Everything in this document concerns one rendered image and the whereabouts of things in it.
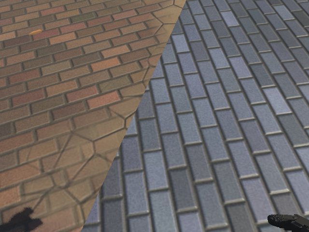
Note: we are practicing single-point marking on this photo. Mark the right robot hand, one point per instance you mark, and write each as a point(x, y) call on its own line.
point(294, 223)

